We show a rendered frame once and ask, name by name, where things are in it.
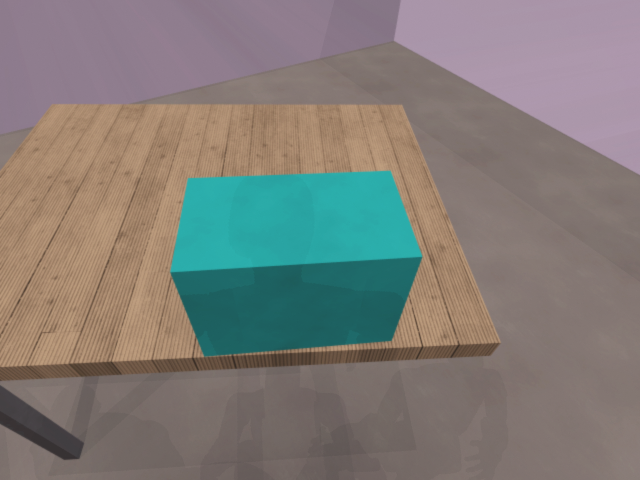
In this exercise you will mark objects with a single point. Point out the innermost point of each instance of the table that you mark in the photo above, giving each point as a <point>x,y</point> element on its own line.
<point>90,206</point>

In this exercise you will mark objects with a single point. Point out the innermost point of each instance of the carton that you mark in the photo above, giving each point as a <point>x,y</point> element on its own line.
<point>280,262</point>

